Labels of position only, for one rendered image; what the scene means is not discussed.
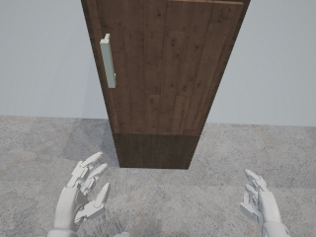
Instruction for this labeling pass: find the left robot hand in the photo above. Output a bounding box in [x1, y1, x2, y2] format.
[53, 151, 111, 233]

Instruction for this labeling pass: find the cupboard door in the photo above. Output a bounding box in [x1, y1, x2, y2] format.
[86, 0, 244, 135]

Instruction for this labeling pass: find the handle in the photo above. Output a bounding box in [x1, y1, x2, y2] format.
[100, 34, 117, 88]

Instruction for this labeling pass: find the right robot forearm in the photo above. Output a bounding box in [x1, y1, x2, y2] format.
[262, 221, 290, 237]

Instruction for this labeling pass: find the right robot hand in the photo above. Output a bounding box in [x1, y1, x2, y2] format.
[240, 169, 282, 226]

